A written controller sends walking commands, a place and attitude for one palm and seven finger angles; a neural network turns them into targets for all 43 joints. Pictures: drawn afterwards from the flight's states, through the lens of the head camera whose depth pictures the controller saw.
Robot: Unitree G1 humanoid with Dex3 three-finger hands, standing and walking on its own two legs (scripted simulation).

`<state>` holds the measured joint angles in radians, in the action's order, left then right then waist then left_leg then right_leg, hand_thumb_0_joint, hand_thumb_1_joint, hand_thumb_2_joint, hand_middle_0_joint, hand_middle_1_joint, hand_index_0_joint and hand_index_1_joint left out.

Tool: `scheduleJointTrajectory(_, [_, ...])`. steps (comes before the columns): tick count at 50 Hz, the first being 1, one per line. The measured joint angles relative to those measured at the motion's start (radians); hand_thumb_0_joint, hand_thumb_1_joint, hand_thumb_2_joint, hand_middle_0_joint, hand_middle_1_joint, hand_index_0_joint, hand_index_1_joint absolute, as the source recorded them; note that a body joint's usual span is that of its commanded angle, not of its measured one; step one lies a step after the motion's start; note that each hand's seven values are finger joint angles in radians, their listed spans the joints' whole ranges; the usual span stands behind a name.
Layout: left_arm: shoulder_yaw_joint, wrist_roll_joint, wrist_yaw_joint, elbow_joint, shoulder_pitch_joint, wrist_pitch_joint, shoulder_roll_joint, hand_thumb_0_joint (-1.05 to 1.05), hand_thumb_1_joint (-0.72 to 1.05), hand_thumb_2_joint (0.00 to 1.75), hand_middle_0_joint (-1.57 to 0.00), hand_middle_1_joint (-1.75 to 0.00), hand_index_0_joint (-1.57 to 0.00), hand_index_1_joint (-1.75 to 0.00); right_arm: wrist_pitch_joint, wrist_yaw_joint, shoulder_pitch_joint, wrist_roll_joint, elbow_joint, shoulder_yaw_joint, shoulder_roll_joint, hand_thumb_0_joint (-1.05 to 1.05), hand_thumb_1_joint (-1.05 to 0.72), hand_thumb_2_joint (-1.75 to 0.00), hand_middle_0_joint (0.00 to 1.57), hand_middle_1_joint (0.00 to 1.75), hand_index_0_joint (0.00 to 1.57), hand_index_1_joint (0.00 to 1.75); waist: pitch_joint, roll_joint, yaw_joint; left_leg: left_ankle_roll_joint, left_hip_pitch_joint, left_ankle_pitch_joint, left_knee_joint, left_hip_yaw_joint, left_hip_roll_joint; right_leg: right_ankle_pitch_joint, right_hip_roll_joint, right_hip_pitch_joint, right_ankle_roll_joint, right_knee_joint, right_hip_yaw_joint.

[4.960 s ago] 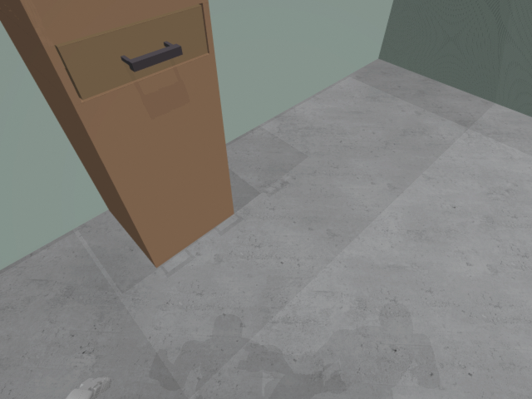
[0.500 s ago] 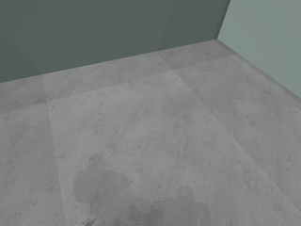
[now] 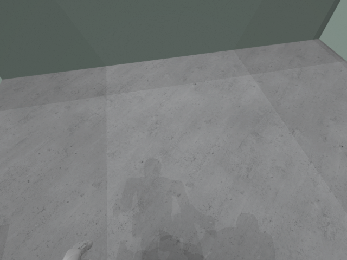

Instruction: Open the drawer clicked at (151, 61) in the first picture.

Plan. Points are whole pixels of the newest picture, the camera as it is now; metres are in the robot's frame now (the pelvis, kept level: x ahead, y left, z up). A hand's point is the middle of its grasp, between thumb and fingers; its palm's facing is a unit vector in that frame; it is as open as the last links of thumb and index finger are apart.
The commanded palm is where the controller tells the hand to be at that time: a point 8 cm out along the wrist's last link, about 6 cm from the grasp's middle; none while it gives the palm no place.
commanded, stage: turn to face it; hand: left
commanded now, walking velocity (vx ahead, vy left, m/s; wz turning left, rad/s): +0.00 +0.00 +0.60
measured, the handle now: out of the picture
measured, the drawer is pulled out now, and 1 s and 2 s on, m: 0.00 0.00 0.00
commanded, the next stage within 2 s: none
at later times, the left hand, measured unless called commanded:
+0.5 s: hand out of the picture -0.08 +0.20 -0.18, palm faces +0.38 -0.89 -0.25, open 7.4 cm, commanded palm none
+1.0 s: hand out of the picture -0.01 +0.25 -0.14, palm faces +0.56 -0.79 -0.27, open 7.4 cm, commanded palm none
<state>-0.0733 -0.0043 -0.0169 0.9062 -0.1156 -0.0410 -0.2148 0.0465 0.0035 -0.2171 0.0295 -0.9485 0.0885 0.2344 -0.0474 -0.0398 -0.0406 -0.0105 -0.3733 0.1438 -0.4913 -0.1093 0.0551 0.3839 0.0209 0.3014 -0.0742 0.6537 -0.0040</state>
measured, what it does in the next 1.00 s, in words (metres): steps on the spot, turning left: right foot, then left foot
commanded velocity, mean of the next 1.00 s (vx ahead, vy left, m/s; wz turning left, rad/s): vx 0.00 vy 0.00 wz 0.60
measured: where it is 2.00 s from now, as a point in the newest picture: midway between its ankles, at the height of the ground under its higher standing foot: outside the picture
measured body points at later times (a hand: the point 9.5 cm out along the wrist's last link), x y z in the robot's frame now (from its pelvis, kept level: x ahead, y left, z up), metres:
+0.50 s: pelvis -0.03 +0.00 -0.01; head +0.02 +0.03 +0.44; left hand -0.10 +0.25 -0.16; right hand +0.17 -0.21 -0.14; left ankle -0.07 +0.10 -0.74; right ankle -0.02 -0.13 -0.73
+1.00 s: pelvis -0.03 +0.00 +0.00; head +0.01 +0.01 +0.45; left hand -0.04 +0.29 -0.12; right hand +0.15 -0.19 -0.15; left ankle -0.07 +0.10 -0.73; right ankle +0.05 -0.12 -0.71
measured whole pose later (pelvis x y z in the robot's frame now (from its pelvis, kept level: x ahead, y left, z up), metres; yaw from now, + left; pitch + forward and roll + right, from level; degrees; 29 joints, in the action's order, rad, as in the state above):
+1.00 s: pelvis -0.03 +0.00 +0.00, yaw +36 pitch +1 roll +0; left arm -0.06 0.00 -0.02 0.85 -0.07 -0.04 -0.23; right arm 0.04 0.00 -0.25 0.03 -0.94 0.07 0.22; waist -0.06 -0.02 -0.06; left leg -0.03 -0.29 0.22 -0.50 -0.14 0.09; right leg 0.41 0.03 0.36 -0.10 0.74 0.01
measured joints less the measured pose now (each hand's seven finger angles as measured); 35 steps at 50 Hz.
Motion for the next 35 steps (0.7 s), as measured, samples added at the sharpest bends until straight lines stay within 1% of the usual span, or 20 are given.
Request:
scheduleJointTrajectory(1, [0.004, -0.001, 0.001, -0.011, -0.007, 0.007, 0.003, 0.01, 0.91, 0.90, -0.19, -0.30, -0.20, -0.30, 0.005, 0.002, -0.001, -0.002, 0.005, 0.004, 0.005, 0.00, -0.91, -0.90, 0.21, 0.30, 0.20, 0.30, 0.008, 0.003, 0.003, 0.010, -0.015, 0.004, -0.019, -0.009, 0.011, -0.031, 0.002, -0.039, 0.011, -0.089, -0.006])
scheduleJointTrajectory(2, [0.007, -0.007, -0.001, -0.014, -0.011, 0.015, 0.013, 0.01, 0.90, 0.90, -0.19, -0.30, -0.20, -0.30, 0.011, 0.003, 0.003, -0.006, 0.006, 0.011, 0.014, 0.00, -0.91, -0.90, 0.20, 0.30, 0.20, 0.30, 0.010, -0.009, 0.008, 0.021, -0.039, 0.065, -0.072, -0.017, 0.013, -0.052, -0.002, -0.048, 0.035, -0.113, -0.018])
scheduleJointTrajectory(3, [0.015, -0.011, -0.002, -0.016, -0.018, 0.017, 0.023, 0.01, 0.90, 0.90, -0.19, -0.30, -0.20, -0.30, 0.017, 0.002, 0.006, -0.005, 0.006, 0.018, 0.023, 0.00, -0.91, -0.90, 0.20, 0.30, 0.20, 0.30, 0.012, -0.019, 0.011, 0.033, -0.070, 0.162, -0.162, -0.012, 0.014, -0.060, -0.001, -0.049, 0.057, -0.106, -0.032])
scheduleJointTrajectory(4, [0.023, -0.013, -0.003, -0.018, -0.030, 0.014, 0.031, 0.01, 0.90, 0.90, -0.20, -0.30, -0.20, -0.30, 0.023, 0.003, 0.005, -0.003, 0.007, 0.023, 0.030, 0.00, -0.91, -0.90, 0.20, 0.30, 0.20, 0.30, 0.017, -0.022, 0.011, 0.039, -0.104, 0.226, -0.270, 0.004, 0.019, -0.063, 0.008, -0.055, 0.072, -0.105, -0.046])
scheduleJointTrajectory(5, [0.028, -0.013, -0.004, -0.018, -0.044, 0.013, 0.037, 0.01, 0.90, 0.90, -0.20, -0.30, -0.20, -0.30, 0.028, 0.006, 0.004, 0.000, 0.008, 0.026, 0.035, 0.00, -0.91, -0.90, 0.20, 0.30, 0.20, 0.30, 0.023, -0.019, 0.013, 0.044, -0.133, 0.254, -0.372, 0.024, 0.020, -0.067, 0.020, -0.066, 0.081, -0.115, -0.058])
scheduleJointTrajectory(8, [0.034, -0.013, -0.004, -0.011, -0.079, 0.017, 0.045, 0.01, 0.90, 0.90, -0.20, -0.30, -0.21, -0.30, 0.029, 0.017, 0.010, 0.004, 0.012, 0.027, 0.047, 0.00, -0.91, -0.90, 0.20, 0.30, 0.20, 0.30, 0.023, -0.009, 0.014, 0.066, -0.181, 0.224, -0.594, 0.072, -0.012, -0.087, 0.046, -0.102, 0.086, -0.159, -0.089])
scheduleJointTrajectory(10, [0.039, -0.013, -0.003, -0.007, -0.092, 0.024, 0.047, 0.01, 0.90, 0.90, -0.20, -0.30, -0.21, -0.30, 0.027, 0.021, 0.014, 0.001, 0.017, 0.027, 0.050, 0.00, -0.91, -0.90, 0.20, 0.30, 0.20, 0.30, 0.013, -0.004, 0.011, 0.082, -0.187, 0.196, -0.658, 0.084, -0.040, -0.093, 0.058, -0.118, 0.087, -0.173, -0.116])
scheduleJointTrajectory(12, [0.043, -0.014, -0.002, -0.005, -0.103, 0.029, 0.048, 0.01, 0.90, 0.90, -0.20, -0.30, -0.21, -0.30, 0.031, 0.022, 0.017, 0.000, 0.015, 0.025, 0.052, 0.00, -0.91, -0.90, 0.20, 0.30, 0.20, 0.30, 0.002, 0.000, 0.014, 0.094, -0.179, 0.187, -0.676, 0.089, -0.065, -0.092, 0.070, -0.125, 0.087, -0.175, -0.145])
scheduleJointTrajectory(15, [0.045, -0.018, -0.001, -0.002, -0.120, 0.033, 0.049, 0.01, 0.90, 0.90, -0.20, -0.30, -0.21, -0.30, 0.043, 0.024, 0.028, -0.001, 0.006, 0.021, 0.052, 0.00, -0.91, -0.90, 0.20, 0.30, 0.20, 0.30, -0.015, 0.006, 0.025, 0.104, -0.145, 0.206, -0.630, 0.100, -0.092, -0.084, 0.087, -0.126, 0.084, -0.166, -0.186])
scheduleJointTrajectory(19, [0.042, -0.024, 0.002, 0.006, -0.143, 0.031, 0.040, 0.01, 0.90, 0.90, -0.20, -0.30, -0.21, -0.30, 0.049, 0.024, 0.059, -0.004, 0.000, 0.007, 0.045, 0.00, -0.91, -0.90, 0.20, 0.30, 0.20, 0.30, -0.037, 0.018, 0.047, 0.102, -0.076, 0.257, -0.482, 0.135, -0.107, -0.071, 0.115, -0.115, 0.071, -0.140, -0.232])
scheduleJointTrajectory(23, [0.029, -0.027, 0.004, 0.019, -0.159, 0.021, 0.009, 0.01, 0.90, 0.90, -0.20, -0.30, -0.21, -0.30, 0.032, 0.025, 0.094, -0.011, 0.017, -0.010, 0.028, 0.00, -0.91, -0.90, 0.20, 0.30, 0.20, 0.30, -0.055, 0.045, 0.071, 0.080, 0.016, 0.261, -0.271, 0.188, -0.100, -0.044, 0.150, -0.091, 0.045, -0.084, -0.275])
scheduleJointTrajectory(24, [0.024, -0.025, 0.005, 0.023, -0.164, 0.018, -0.001, 0.01, 0.90, 0.90, -0.20, -0.30, -0.21, -0.30, 0.025, 0.026, 0.099, -0.011, 0.024, -0.014, 0.024, 0.00, -0.91, -0.90, 0.20, 0.30, 0.20, 0.30, -0.055, 0.051, 0.074, 0.073, 0.048, 0.226, -0.199, 0.200, -0.095, -0.031, 0.160, -0.082, 0.036, -0.060, -0.285])
scheduleJointTrajectory(25, [0.019, -0.021, 0.006, 0.024, -0.173, 0.014, -0.011, 0.01, 0.90, 0.90, -0.20, -0.30, -0.21, -0.30, 0.015, 0.028, 0.101, -0.011, 0.034, -0.018, 0.023, 0.00, -0.91, -0.90, 0.20, 0.30, 0.20, 0.30, -0.050, 0.056, 0.076, 0.056, 0.083, 0.170, -0.119, 0.209, -0.091, -0.012, 0.171, -0.065, 0.025, -0.021, -0.294])
scheduleJointTrajectory(26, [0.012, -0.017, 0.007, 0.030, -0.171, 0.007, -0.027, 0.01, 0.90, 0.90, -0.20, -0.30, -0.21, -0.30, 0.002, 0.027, 0.109, -0.010, 0.039, -0.019, 0.014, 0.00, -0.91, -0.90, 0.20, 0.30, 0.20, 0.30, -0.053, 0.076, 0.075, 0.022, 0.081, 0.173, -0.114, 0.211, -0.074, 0.015, 0.187, -0.035, 0.014, 0.050, -0.270])
scheduleJointTrajectory(27, [0.006, -0.015, 0.006, 0.036, -0.163, -0.005, -0.041, 0.01, 0.90, 0.90, -0.20, -0.30, -0.21, -0.30, -0.008, 0.026, 0.115, -0.012, 0.043, -0.022, 0.005, 0.00, -0.91, -0.90, 0.20, 0.30, 0.20, 0.30, -0.059, 0.092, 0.079, -0.005, 0.070, 0.188, -0.135, 0.208, -0.061, 0.081, 0.182, 0.004, 0.002, 0.141, -0.219])
scheduleJointTrajectory(28, [0.002, -0.015, 0.003, 0.040, -0.156, -0.018, -0.051, 0.01, 0.90, 0.90, -0.20, -0.30, -0.21, -0.30, -0.015, 0.025, 0.118, -0.014, 0.047, -0.027, -0.001, 0.00, -0.91, -0.90, 0.20, 0.30, 0.20, 0.30, -0.063, 0.099, 0.084, -0.023, 0.069, 0.197, -0.144, 0.204, -0.057, 0.130, 0.166, 0.042, -0.004, 0.235, -0.174])
scheduleJointTrajectory(29, [-0.002, -0.016, 0.001, 0.043, -0.149, -0.027, -0.058, 0.01, 0.90, 0.90, -0.20, -0.30, -0.21, -0.30, -0.021, 0.022, 0.118, -0.014, 0.050, -0.032, -0.007, 0.00, -0.91, -0.90, 0.20, 0.30, 0.20, 0.30, -0.063, 0.100, 0.084, -0.033, 0.072, 0.198, -0.139, 0.197, -0.057, 0.149, 0.148, 0.076, -0.009, 0.316, -0.142])
scheduleJointTrajectory(31, [-0.008, -0.016, 0.001, 0.048, -0.128, -0.034, -0.063, 0.01, 0.90, 0.90, -0.20, -0.30, -0.20, -0.30, -0.027, 0.010, 0.110, -0.011, 0.053, -0.036, -0.014, 0.00, -0.91, -0.90, 0.20, 0.30, 0.20, 0.30, -0.058, 0.090, 0.076, -0.038, 0.086, 0.178, -0.104, 0.175, -0.055, 0.123, 0.120, 0.131, -0.018, 0.429, -0.101])
scheduleJointTrajectory(33, [-0.011, -0.015, 0.007, 0.039, -0.104, -0.029, -0.063, 0.01, 0.90, 0.90, -0.19, -0.30, -0.20, -0.30, -0.027, 0.003, 0.100, -0.011, 0.052, -0.040, -0.017, 0.00, -0.91, -0.90, 0.20, 0.30, 0.20, 0.30, -0.055, 0.079, 0.068, -0.042, 0.104, 0.147, -0.059, 0.151, -0.047, 0.069, 0.105, 0.168, -0.024, 0.481, -0.069])
scheduleJointTrajectory(35, [-0.011, -0.014, 0.011, 0.024, -0.082, -0.021, -0.061, 0.01, 0.91, 0.90, -0.19, -0.30, -0.20, -0.30, -0.027, 0.000, 0.088, -0.010, 0.046, -0.042, -0.019, 0.00, -0.91, -0.90, 0.20, 0.30, 0.20, 0.30, -0.049, 0.072, 0.062, -0.047, 0.118, 0.121, -0.019, 0.130, -0.036, 0.025, 0.097, 0.189, -0.031, 0.489, -0.043])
